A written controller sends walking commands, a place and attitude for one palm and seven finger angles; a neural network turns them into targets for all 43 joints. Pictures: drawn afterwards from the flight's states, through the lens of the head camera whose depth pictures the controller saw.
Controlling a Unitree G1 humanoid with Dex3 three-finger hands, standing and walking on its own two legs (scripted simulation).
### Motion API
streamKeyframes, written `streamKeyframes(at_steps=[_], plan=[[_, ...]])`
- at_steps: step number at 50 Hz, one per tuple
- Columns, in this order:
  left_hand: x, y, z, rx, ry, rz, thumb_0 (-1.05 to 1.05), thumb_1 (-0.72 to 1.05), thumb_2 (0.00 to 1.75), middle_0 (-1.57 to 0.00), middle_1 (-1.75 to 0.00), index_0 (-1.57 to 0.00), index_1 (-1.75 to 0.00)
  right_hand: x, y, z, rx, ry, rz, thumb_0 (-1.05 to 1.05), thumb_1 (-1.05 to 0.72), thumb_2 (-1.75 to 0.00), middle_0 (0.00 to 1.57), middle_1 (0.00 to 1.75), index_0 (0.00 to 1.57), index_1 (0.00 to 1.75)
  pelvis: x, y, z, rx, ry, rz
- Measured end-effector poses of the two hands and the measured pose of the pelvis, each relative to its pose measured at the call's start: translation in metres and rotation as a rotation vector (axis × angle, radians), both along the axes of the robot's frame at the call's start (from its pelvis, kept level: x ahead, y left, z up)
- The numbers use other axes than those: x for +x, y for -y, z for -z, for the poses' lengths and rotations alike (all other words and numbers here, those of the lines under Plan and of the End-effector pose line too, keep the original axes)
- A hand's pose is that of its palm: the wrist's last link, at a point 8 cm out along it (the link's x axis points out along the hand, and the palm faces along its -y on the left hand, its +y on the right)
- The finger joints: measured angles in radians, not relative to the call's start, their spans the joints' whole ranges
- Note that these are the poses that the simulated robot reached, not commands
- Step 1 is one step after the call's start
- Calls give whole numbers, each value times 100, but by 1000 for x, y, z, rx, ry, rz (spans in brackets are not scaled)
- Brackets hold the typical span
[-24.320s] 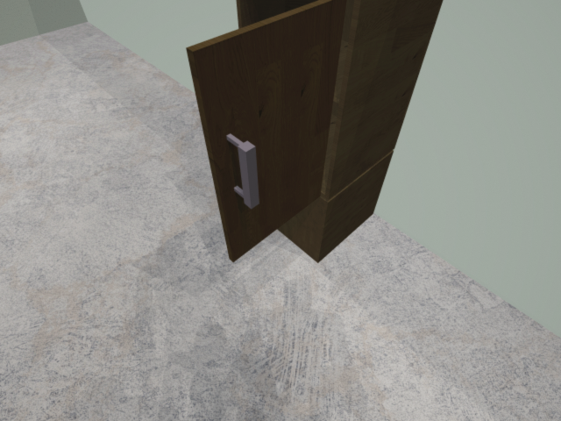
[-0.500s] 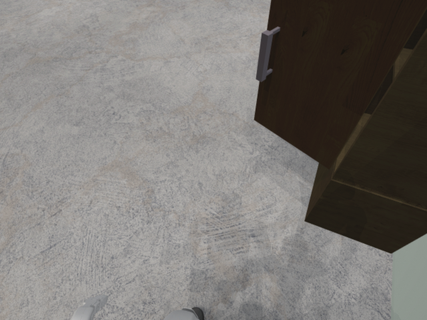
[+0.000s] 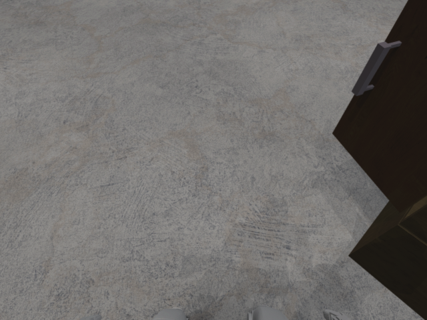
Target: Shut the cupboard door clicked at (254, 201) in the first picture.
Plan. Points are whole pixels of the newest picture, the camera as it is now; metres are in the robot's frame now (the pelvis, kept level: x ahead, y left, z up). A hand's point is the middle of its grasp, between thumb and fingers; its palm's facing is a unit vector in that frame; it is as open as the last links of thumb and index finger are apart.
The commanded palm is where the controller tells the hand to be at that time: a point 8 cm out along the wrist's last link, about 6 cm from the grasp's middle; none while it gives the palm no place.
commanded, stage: walk to a spot facing it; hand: left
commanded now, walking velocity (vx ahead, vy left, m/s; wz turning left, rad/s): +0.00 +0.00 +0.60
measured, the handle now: (375, 69) +0.77 -0.42 +0.01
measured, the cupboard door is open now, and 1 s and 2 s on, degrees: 68 68 68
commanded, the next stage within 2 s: turn to face it in 1.28 s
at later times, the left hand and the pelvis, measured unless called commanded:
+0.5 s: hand out of the picture -0.02 +0.20 -0.17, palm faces +0.36 -0.90 -0.23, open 7.4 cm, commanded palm none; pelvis +0.02 -0.01 +0.00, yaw +20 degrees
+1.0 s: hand out of the picture +0.07 +0.15 -0.14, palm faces +0.64 -0.74 -0.20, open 7.4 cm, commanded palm none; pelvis +0.16 +0.00 +0.02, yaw +38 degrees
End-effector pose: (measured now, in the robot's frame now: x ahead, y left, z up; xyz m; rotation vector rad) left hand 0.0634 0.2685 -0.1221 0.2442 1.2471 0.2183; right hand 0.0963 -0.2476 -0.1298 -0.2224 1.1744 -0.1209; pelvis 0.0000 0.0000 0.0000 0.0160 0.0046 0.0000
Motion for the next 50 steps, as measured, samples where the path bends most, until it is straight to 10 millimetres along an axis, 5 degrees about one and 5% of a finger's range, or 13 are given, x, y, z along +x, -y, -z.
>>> streamKeyframes(at_steps=[5, 11, 17, 23, 27, 34, 37, 41, 50], plan=[[-18, 13, -10, 47, 65, -49, 1, 91, 90, -20, -30, -20, -29, 9, 11, 17, 41, -17, -42, 0, -90, -90, 20, 30, 20, 30, -5, 19, 7, 9, 5, -73], [-49, 33, -17, 23, 30, -139, 1, 91, 90, -20, -30, -20, -29, 20, 13, 5, 54, -43, -97, 0, -90, -90, 20, 30, 20, 30, -5, 26, -8, 26, 6, -157], [-75, 41, -7, -48, 41, -251, 1, 91, 90, -20, -30, -20, -30, 37, -6, -8, 38, -70, -215, 0, -91, -90, 20, 30, 20, 30, -1, 23, -12, 26, -9, -260], [-107, 29, 17, -88, -27, -350, 1, 91, 90, -20, -30, -20, -30, 63, -29, -6, 3, -6, -315, 0, -90, -90, 20, 30, 20, 30, 8, 10, 1, 12, -5, -326], [-91, 21, 6, -74, -19, -373, 1, 91, 90, -20, -30, -20, -29, 60, -28, -8, -1, -47, -331, 0, -90, -90, 20, 30, 20, 30, 24, 10, -6, 11, -2, -363], [-26, 13, -16, 4, 113, -371, 1, 91, 90, -20, -30, -19, -29, 70, -8, 15, 16, -195, -346, 0, -90, -90, 20, 30, 20, 30, 70, 21, -2, 17, 2, -425], [-12, 18, -17, 46, 156, -404, 1, 91, 90, -20, -30, -20, -29, 96, -2, 27, 10, -232, -378, 0, -90, -90, 20, 30, 20, 30, 88, 26, 5, 18, 8, -474], [-16, 37, -21, 28, 110, -483, 1, 91, 90, -20, -30, -20, -29, 153, -15, 14, 12, -184, -434, 1, -90, -90, 20, 30, 20, 30, 111, 23, -7, 16, 7, -526], [-34, 88, -11, -116, -6, -697, 1, 91, 90, -20, -30, -20, -29, 283, -104, -17, 44, -40, -640, 0, -91, -90, 19, 30, 19, 30, 162, 0, -22, 8, -4, -672]])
